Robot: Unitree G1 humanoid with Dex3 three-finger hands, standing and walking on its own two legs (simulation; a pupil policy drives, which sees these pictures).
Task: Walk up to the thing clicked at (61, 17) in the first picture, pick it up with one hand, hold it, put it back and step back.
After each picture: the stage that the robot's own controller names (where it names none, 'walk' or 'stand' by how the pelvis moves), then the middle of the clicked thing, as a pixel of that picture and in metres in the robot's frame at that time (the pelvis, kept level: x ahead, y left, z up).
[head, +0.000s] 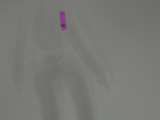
stand; (63, 21) +1.70 +0.24 -0.65
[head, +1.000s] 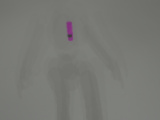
walk; (69, 31) +1.57 +0.28 -0.65
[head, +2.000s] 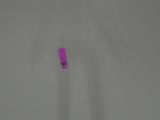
walk; (63, 58) +1.05 +0.26 -0.65
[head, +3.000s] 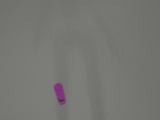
walk; (60, 94) +0.65 +0.22 -0.65
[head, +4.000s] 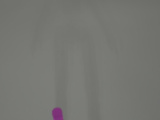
stand; (58, 119) +0.45 +0.19 -0.64
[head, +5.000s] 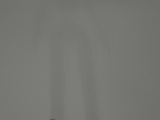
stand; out of the picture +0.38 +0.19 -0.65
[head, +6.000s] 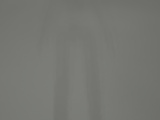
stand; out of the picture +0.37 +0.18 -0.65
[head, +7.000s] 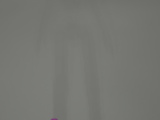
stand; out of the picture +0.39 +0.20 -0.66
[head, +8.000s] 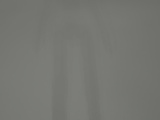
stand; out of the picture +0.37 +0.20 -0.66
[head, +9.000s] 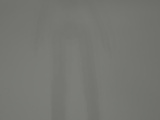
go down; out of the picture +0.37 +0.20 -0.66
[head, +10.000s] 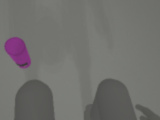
go down; (20, 55) +0.44 +0.23 -0.29
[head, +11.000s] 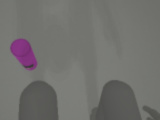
approach; (26, 57) +0.44 +0.23 -0.27
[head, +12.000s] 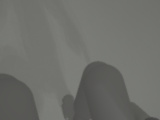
close in; out of the picture +0.43 +0.28 -0.16
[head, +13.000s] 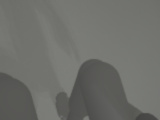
close; out of the picture +0.42 +0.29 -0.16
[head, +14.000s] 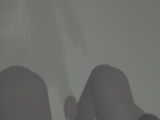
lift; out of the picture +0.34 +0.26 -0.15
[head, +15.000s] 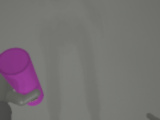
lift; (26, 82) +0.32 +0.18 +0.05
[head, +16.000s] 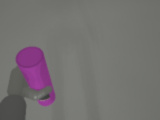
hold; (39, 81) +0.33 +0.15 +0.07
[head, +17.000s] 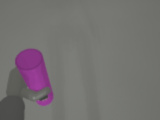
hold; (38, 82) +0.33 +0.16 +0.05
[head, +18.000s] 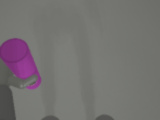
crouch; (25, 69) +0.38 +0.19 -0.01
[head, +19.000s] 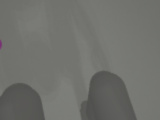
lower; out of the picture +0.49 +0.25 -0.05
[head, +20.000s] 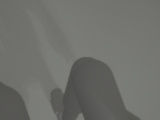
lower; out of the picture +0.46 +0.29 -0.16
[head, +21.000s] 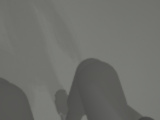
lower; out of the picture +0.44 +0.29 -0.16
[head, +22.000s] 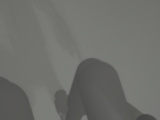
lower; out of the picture +0.43 +0.30 -0.16
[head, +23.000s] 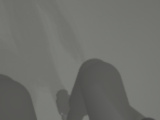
lower; out of the picture +0.43 +0.29 -0.15
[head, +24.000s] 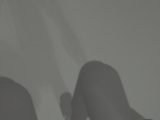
open; out of the picture +0.44 +0.26 -0.17
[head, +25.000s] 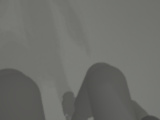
stand; out of the picture +0.42 +0.26 -0.18
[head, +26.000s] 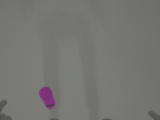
stand; (48, 98) +0.41 +0.19 -0.50
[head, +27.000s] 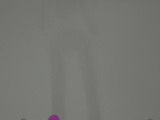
stand; out of the picture +0.40 +0.18 -0.60
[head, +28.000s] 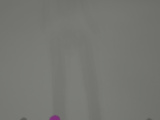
stand; out of the picture +0.39 +0.17 -0.60
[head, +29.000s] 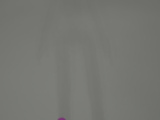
stand; out of the picture +0.41 +0.16 -0.65
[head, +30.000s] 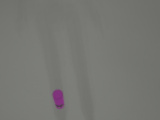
walk; (58, 100) +0.46 +0.14 -0.64
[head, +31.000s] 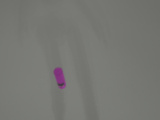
walk; (60, 78) +0.67 +0.22 -0.63
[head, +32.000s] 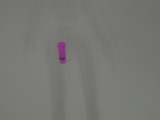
stand; (62, 53) +1.00 +0.21 -0.63
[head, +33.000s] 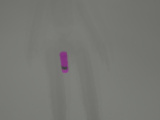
stand; (64, 62) +1.00 +0.19 -0.65
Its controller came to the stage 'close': yes
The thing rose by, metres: 0.69
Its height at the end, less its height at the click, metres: +0.00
